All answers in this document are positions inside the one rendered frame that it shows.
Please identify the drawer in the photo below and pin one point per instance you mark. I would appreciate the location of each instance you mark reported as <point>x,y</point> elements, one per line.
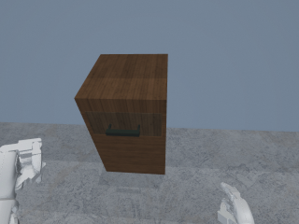
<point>150,123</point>

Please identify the handle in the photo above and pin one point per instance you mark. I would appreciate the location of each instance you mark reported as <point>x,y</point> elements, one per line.
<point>121,132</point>

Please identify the robot left forearm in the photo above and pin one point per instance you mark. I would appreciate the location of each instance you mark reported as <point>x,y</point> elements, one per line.
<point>8,210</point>

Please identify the cabinet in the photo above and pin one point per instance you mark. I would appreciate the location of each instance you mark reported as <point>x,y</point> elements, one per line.
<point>127,83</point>

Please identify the robot left hand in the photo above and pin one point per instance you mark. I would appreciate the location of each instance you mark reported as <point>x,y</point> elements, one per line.
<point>23,158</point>

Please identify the robot right hand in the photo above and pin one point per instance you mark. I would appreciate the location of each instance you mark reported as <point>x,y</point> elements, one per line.
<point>239,212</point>

